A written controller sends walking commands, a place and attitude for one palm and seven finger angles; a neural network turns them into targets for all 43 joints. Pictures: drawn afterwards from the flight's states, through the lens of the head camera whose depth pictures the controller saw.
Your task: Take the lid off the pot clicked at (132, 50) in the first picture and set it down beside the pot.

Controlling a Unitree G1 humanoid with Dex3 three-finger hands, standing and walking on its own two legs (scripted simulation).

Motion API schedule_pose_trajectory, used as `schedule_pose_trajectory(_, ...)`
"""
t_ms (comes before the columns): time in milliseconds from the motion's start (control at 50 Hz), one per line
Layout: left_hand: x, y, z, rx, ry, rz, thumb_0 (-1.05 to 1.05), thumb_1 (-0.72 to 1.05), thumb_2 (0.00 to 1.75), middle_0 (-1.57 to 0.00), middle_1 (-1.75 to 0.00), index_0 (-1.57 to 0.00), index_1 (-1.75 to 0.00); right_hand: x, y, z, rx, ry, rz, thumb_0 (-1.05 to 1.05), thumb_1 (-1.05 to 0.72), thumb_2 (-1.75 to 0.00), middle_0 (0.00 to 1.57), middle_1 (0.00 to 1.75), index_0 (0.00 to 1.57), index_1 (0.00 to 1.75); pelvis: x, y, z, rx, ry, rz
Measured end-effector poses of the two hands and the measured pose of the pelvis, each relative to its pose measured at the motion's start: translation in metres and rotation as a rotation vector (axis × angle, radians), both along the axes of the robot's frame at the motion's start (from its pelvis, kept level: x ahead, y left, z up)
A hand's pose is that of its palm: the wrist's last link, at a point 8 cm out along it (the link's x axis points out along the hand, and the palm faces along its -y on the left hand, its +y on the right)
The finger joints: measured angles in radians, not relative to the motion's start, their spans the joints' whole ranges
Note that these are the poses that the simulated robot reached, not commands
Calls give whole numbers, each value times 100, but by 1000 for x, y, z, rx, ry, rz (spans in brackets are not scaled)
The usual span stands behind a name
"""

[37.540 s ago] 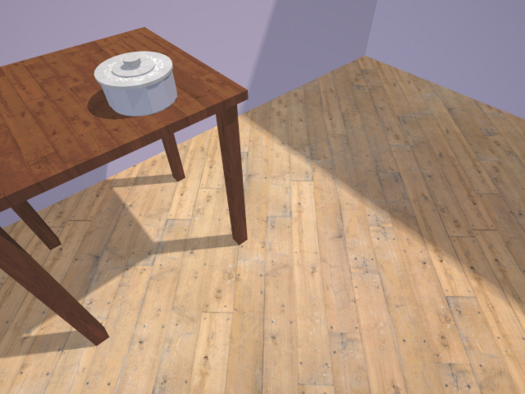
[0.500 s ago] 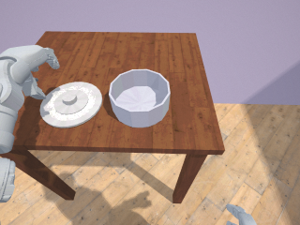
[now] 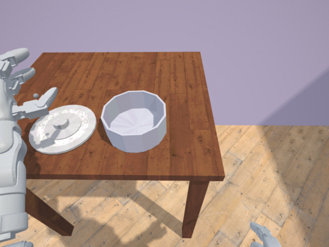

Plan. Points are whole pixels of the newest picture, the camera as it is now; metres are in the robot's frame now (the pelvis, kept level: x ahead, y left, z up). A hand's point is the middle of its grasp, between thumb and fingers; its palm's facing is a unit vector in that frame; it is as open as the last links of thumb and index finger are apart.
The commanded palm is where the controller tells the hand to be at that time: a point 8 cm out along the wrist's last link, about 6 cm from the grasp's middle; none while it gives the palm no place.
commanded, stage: draw the hand back to the body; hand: left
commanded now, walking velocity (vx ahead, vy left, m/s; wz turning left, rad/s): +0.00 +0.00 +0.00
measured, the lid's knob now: (61, 122) +0.45 +0.35 +0.03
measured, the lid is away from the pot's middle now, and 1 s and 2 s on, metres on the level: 0.23 0.23 0.23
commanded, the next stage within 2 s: step back with the hand held close in 1.28 s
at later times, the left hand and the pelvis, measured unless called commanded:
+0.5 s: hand (24, 130) +0.26 +0.26 +0.22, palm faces +0.50 -0.84 -0.21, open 7.8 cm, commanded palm +0.20 +0.29 +0.23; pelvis -0.02 -0.02 +0.00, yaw +1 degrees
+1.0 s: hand (3, 172) +0.18 +0.25 +0.22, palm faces +0.44 -0.85 -0.30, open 7.4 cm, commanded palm +0.12 +0.29 +0.22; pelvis -0.02 +0.01 +0.00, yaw +1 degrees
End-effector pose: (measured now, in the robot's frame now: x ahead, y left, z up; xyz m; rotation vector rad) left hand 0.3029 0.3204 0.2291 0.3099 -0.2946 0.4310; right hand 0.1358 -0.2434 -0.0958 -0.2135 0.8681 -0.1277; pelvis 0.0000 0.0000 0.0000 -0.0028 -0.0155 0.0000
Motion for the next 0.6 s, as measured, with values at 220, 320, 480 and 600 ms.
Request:
schedule_pose_trajectory(220, -45, -14, -3, -5, -31, 56, 1, 44, 83, -30, -52, -30, -52, 29, -15, 10, -2, -104, 35, 2, -91, -90, 20, 30, 20, 30, -8, -20, -1, 8, -25, 16)
schedule_pose_trajectory(320, -60, -17, -6, 0, -23, 61, 1, 56, 85, -27, -46, -27, -46, 36, -8, 14, 25, -148, 50, 2, -91, -90, 20, 30, 20, 30, -13, -24, -2, 9, -37, 19)
schedule_pose_trajectory(480, -88, -28, -3, 15, -63, 41, 1, 75, 88, -24, -37, -24, -37, 33, 5, 14, 48, -168, 71, 2, -91, -90, 20, 30, 20, 30, -18, -22, -1, 8, -57, 17)
schedule_pose_trajectory(600, -103, -25, -8, 17, -52, 43, 1, 84, 89, -22, -32, -22, -33, 23, 10, 11, 50, -155, 70, 2, -91, -90, 20, 30, 21, 30, -22, -18, 0, 5, -68, 15)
